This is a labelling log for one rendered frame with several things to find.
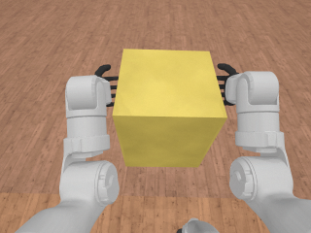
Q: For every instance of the left robot upper arm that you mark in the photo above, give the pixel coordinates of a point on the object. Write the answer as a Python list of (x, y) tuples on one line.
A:
[(86, 188)]

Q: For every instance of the left robot hand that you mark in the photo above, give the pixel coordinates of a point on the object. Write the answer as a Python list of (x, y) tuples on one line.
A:
[(99, 72)]

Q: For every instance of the right robot upper arm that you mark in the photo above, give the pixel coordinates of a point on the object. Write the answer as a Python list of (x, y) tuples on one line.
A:
[(266, 185)]

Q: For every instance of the carton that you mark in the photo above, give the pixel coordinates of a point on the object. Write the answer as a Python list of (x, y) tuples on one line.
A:
[(168, 107)]

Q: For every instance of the robot right thigh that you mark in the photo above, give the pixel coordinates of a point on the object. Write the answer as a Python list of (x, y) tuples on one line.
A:
[(199, 226)]

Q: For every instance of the right robot hand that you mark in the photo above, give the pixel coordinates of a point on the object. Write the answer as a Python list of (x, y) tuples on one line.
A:
[(232, 72)]

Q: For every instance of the robot left forearm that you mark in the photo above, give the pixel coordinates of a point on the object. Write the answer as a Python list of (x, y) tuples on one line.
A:
[(86, 100)]

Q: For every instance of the robot right shin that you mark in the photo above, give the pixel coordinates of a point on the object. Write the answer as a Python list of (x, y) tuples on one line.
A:
[(193, 218)]

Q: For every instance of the robot right forearm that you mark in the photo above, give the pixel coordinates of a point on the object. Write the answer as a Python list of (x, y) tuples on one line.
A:
[(256, 96)]

